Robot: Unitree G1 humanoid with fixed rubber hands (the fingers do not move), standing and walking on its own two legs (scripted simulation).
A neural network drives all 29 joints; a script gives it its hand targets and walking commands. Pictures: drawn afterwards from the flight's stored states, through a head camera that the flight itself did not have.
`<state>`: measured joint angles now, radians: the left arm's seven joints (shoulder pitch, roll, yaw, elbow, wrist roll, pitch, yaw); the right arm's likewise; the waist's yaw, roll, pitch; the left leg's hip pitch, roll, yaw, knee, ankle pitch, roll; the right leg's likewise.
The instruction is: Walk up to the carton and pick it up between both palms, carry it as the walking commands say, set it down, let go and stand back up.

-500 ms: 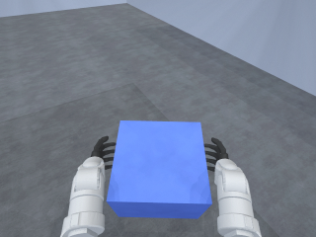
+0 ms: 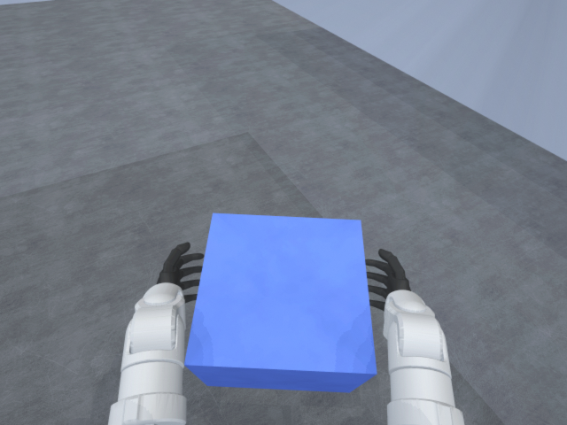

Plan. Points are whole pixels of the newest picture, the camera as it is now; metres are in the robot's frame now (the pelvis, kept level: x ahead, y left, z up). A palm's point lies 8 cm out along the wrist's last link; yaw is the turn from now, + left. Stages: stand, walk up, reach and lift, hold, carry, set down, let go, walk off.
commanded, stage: reach and lift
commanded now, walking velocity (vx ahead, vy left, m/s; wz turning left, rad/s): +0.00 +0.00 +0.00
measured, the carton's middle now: (282, 304) +0.32 +0.01 -0.04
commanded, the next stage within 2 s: hold in 0.30 s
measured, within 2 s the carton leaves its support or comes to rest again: neither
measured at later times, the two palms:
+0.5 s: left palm (173, 302) +0.27 +0.16 +0.04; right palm (403, 311) +0.28 -0.17 +0.04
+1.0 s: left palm (172, 300) +0.28 +0.16 +0.04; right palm (404, 311) +0.27 -0.17 +0.04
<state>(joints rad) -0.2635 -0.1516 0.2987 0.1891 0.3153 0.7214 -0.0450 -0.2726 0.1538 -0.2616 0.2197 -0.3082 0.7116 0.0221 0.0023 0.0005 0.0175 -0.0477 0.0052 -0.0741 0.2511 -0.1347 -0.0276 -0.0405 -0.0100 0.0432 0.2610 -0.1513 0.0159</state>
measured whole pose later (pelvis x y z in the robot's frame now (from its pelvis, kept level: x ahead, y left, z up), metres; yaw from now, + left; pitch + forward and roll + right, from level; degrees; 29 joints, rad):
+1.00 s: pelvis -0.01 +0.00 +0.00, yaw -1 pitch -5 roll +0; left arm -0.23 -0.14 0.27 0.17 0.30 0.74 -0.05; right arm -0.23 0.14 -0.24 0.18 -0.29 0.74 0.03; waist 0.00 0.00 0.02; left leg -0.03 0.01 -0.07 0.26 -0.14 -0.02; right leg -0.03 -0.01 0.05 0.28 -0.16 0.02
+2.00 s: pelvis +0.45 -0.08 -0.02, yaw -5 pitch +4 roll -1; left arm -0.09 -0.13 0.08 -0.49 0.12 1.23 0.19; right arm -0.10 0.13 -0.08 -0.43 -0.08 1.22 -0.21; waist -0.02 0.00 -0.14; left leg 0.11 0.07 0.17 0.19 -0.36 -0.03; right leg -0.63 -0.09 -0.13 0.58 -0.01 0.02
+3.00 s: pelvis +1.16 -0.21 -0.01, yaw -5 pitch +4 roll +0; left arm -0.06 -0.13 0.09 -0.54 0.11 1.19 0.17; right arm -0.09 0.13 -0.04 -0.48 -0.09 1.18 -0.20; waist 0.00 0.00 -0.09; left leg -0.02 0.07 0.16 0.31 -0.35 -0.04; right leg -0.50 -0.08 -0.15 0.48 -0.05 0.02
